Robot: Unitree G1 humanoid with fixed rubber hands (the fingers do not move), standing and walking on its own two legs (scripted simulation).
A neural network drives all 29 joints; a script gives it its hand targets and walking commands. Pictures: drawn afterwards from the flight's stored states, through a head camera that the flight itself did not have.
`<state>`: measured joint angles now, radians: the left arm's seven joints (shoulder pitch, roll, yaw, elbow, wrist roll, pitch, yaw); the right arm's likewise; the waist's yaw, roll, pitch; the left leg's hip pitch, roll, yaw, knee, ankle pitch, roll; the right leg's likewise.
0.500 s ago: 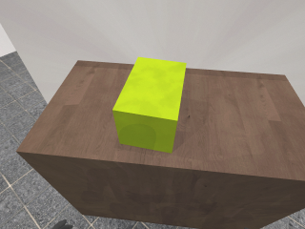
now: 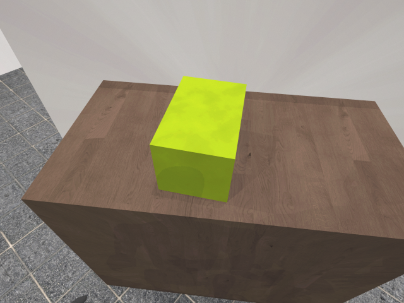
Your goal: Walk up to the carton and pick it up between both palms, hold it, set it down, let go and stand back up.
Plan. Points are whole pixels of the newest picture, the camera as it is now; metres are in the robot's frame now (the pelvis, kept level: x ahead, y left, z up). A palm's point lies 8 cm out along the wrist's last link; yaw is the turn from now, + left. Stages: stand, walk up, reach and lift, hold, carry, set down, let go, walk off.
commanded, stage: stand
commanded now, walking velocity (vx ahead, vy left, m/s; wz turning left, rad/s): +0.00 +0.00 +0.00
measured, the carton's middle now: (203, 135) +0.49 +0.01 +0.05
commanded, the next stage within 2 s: none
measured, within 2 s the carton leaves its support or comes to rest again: neither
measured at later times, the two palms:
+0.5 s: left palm out of the picture +0.09 +0.27 -0.11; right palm out of the picture +0.07 -0.28 -0.11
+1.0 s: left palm out of the picture +0.07 +0.27 -0.11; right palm out of the picture +0.05 -0.28 -0.11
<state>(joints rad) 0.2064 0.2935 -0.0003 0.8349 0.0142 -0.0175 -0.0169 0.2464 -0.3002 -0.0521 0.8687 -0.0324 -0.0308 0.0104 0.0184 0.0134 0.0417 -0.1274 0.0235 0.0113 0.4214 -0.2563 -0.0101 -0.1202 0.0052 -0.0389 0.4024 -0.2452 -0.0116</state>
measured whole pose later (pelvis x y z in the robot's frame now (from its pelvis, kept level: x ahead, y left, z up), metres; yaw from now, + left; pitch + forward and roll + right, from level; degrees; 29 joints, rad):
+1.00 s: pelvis -0.02 +0.00 +0.00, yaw +0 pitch -3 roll +0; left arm 0.19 0.29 0.00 0.92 0.01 -0.02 -0.02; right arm 0.25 -0.30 -0.05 0.92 -0.03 -0.03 0.01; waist 0.02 0.00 0.04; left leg -0.13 0.02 0.01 0.42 -0.23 -0.01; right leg -0.12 0.01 -0.04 0.40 -0.22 -0.01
